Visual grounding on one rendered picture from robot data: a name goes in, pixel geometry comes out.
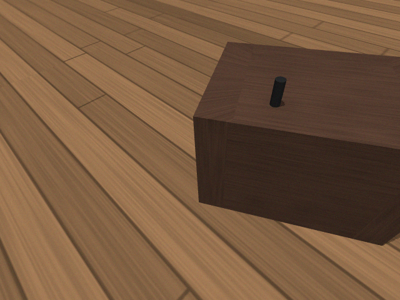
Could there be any can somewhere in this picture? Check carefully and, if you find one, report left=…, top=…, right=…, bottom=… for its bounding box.
left=269, top=76, right=287, bottom=108

